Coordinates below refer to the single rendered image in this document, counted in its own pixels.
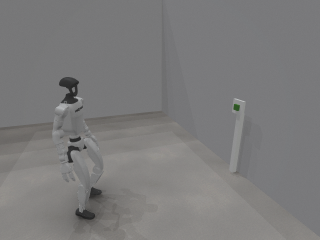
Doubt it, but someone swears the right robot upper arm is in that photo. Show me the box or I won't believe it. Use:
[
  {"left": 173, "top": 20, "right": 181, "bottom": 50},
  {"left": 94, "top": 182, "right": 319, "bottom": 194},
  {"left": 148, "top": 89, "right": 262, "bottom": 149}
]
[{"left": 52, "top": 104, "right": 69, "bottom": 139}]

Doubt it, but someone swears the button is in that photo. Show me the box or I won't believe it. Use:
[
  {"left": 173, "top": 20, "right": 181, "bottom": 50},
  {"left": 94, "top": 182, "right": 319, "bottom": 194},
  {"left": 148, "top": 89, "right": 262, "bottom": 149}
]
[{"left": 233, "top": 104, "right": 240, "bottom": 111}]

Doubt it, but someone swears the panel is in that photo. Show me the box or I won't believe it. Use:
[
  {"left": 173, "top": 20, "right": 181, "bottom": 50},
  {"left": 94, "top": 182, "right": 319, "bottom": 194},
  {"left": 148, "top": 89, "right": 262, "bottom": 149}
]
[{"left": 229, "top": 98, "right": 246, "bottom": 173}]

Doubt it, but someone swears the robot left forearm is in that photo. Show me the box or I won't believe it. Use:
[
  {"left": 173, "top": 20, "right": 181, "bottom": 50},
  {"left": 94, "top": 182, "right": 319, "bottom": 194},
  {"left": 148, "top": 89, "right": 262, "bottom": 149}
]
[{"left": 82, "top": 119, "right": 92, "bottom": 137}]

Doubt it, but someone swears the robot right forearm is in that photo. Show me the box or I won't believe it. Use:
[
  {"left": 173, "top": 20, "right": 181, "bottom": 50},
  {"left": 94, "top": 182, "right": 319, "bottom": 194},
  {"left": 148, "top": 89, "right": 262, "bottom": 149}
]
[{"left": 52, "top": 131, "right": 69, "bottom": 164}]

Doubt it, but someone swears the left robot upper arm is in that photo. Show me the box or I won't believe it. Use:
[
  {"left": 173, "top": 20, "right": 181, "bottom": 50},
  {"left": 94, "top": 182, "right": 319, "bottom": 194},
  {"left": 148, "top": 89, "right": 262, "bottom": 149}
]
[{"left": 76, "top": 97, "right": 84, "bottom": 105}]

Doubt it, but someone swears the left robot thigh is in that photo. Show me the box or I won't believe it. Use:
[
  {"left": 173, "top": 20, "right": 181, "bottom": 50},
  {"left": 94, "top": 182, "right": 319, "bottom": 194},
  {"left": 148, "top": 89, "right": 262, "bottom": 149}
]
[{"left": 83, "top": 138, "right": 104, "bottom": 175}]

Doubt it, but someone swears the robot right hand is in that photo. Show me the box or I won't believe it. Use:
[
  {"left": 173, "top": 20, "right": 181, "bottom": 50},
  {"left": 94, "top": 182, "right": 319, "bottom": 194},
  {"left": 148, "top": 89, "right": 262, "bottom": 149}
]
[{"left": 60, "top": 162, "right": 76, "bottom": 182}]

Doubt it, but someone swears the robot torso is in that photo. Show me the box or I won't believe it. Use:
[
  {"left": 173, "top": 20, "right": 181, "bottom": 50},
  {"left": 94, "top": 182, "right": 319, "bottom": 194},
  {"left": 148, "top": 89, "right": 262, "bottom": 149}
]
[{"left": 59, "top": 96, "right": 85, "bottom": 152}]

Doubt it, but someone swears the robot left hand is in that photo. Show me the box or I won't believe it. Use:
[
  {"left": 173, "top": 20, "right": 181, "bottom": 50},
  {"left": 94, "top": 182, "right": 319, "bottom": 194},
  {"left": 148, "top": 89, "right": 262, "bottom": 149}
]
[{"left": 87, "top": 135, "right": 100, "bottom": 149}]

